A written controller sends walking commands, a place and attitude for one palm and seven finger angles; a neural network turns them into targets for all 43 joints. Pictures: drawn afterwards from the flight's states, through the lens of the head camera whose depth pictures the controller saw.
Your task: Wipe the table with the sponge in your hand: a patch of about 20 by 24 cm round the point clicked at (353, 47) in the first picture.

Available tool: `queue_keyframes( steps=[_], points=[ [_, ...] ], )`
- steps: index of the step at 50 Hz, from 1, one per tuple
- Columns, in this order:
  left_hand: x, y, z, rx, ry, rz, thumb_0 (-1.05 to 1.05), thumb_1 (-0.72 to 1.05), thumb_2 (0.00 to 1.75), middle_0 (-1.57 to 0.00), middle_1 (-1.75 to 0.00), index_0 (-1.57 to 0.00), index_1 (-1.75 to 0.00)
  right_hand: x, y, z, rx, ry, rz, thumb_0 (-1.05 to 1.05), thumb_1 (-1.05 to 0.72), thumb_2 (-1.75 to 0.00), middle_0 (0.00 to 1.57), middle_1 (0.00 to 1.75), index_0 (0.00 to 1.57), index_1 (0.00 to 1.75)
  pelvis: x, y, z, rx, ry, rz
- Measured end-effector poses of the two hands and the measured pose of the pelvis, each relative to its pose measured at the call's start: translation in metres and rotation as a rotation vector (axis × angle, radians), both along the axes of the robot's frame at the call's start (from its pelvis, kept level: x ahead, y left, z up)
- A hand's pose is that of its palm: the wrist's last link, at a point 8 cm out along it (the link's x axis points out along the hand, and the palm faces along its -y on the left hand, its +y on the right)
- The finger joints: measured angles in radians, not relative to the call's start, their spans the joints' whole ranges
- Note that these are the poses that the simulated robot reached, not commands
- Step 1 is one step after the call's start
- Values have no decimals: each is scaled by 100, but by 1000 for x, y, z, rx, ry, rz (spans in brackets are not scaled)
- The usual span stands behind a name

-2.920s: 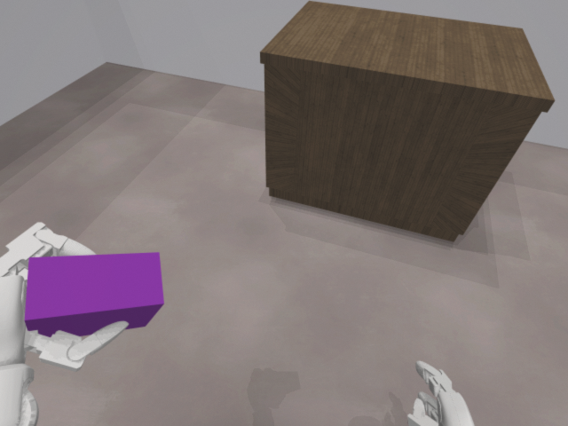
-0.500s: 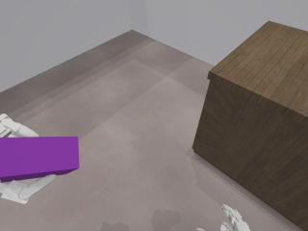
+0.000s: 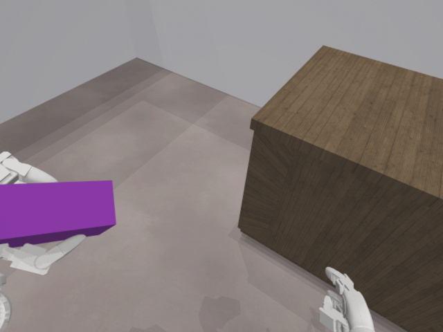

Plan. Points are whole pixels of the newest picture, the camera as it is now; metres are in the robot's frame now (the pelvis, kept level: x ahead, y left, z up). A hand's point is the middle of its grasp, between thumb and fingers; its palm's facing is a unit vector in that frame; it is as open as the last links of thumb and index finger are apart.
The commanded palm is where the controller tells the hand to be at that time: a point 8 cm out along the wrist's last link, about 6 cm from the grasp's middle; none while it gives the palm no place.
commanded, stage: turn to face it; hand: left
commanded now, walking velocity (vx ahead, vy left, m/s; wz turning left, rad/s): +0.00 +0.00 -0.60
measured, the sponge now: (73, 213) +0.22 +0.23 +0.17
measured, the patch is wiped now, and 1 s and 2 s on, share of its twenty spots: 0.00 0.00 0.00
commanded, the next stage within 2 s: take the last steps up to it in 1.42 s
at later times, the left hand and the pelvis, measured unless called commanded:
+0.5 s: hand (207, 212) +0.23 +0.05 +0.18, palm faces +0.06 -0.77 -0.63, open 10.1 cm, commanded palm +0.19 +0.12 +0.18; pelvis -0.05 -0.10 +0.00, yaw -18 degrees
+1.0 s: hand (291, 272) +0.17 -0.05 +0.17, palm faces -0.12 -0.86 -0.50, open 10.1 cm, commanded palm +0.14 +0.01 +0.18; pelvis -0.15 -0.13 +0.00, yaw -34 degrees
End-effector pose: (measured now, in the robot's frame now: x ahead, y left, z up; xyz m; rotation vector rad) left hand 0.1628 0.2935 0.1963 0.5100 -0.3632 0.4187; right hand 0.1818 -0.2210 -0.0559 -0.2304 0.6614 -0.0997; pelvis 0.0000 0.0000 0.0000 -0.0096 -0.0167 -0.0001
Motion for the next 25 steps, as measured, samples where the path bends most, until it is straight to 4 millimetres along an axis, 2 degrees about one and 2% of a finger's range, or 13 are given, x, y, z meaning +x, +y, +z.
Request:
queue_keyframes(
  steps=[4, 9, 14, 17, 21, 25],
  points=[
    [20, -21, -6, -37, 61, -54, -1, -48, 99, -74, -134, -75, -134, -27, 2, -11, 68, 57, -24, 1, -90, -90, 20, 30, 20, 30, -2, -6, 5, -20, -4, -60],
    [44, -72, -9, 17, 124, -182, -1, -48, 99, -74, -134, -75, -134, -63, -16, -30, 136, 108, -85, 1, -90, -90, 20, 30, 20, 30, -11, -28, 2, -7, 8, -128],
    [57, -131, -4, 148, 150, -272, -1, -48, 99, -74, -134, -75, -134, -96, -61, -58, 179, 138, -166, 1, -90, -90, 20, 30, 20, 30, -21, -62, -11, -1, 11, -182],
    [58, -161, 2, 183, 160, -324, -1, -48, 99, -74, -135, -75, -134, -116, -95, -68, 164, 183, -232, 1, -90, -90, 20, 30, 20, 30, -30, -75, -10, 27, 13, -214],
    [53, -186, 11, 226, 195, -367, -1, -48, 99, -74, -135, -75, -134, -141, -135, -61, 132, 196, -340, 1, -90, -90, 20, 30, 20, 30, -40, -88, -4, 58, 20, -275],
    [46, -197, 14, 232, 212, -371, -1, -48, 99, -74, -135, -75, -135, -162, -164, -53, 111, 180, -418, 1, -90, -90, 20, 30, 19, 30, -49, -99, 1, 68, 20, -318]
  ],
)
